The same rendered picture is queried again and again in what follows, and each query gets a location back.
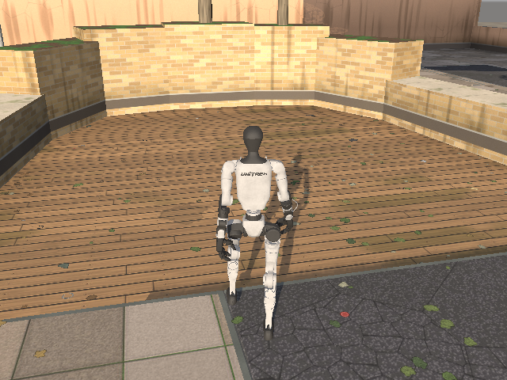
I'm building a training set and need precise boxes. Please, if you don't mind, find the left robot forearm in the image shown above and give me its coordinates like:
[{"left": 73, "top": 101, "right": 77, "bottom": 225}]
[{"left": 216, "top": 194, "right": 230, "bottom": 238}]

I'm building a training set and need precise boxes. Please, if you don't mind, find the left robot upper arm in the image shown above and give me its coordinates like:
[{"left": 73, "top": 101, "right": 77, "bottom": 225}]
[{"left": 221, "top": 160, "right": 237, "bottom": 206}]

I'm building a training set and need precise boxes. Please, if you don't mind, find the robot right hand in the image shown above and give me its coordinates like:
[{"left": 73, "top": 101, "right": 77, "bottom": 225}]
[{"left": 275, "top": 217, "right": 294, "bottom": 234}]

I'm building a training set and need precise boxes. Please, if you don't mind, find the robot head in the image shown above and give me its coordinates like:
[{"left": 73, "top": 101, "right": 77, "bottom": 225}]
[{"left": 240, "top": 126, "right": 267, "bottom": 164}]

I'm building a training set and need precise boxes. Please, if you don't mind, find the right robot upper arm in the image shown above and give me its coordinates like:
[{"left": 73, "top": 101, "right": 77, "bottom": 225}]
[{"left": 269, "top": 159, "right": 290, "bottom": 202}]

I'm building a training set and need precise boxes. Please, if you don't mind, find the humanoid robot torso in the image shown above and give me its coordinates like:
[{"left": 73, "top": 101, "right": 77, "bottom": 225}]
[{"left": 235, "top": 156, "right": 272, "bottom": 238}]

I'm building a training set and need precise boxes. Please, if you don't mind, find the right robot forearm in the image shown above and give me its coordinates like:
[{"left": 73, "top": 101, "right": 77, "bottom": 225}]
[{"left": 280, "top": 191, "right": 293, "bottom": 220}]

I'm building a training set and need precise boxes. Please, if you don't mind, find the robot left hand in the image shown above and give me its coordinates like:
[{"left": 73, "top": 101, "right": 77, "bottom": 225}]
[{"left": 216, "top": 238, "right": 236, "bottom": 261}]

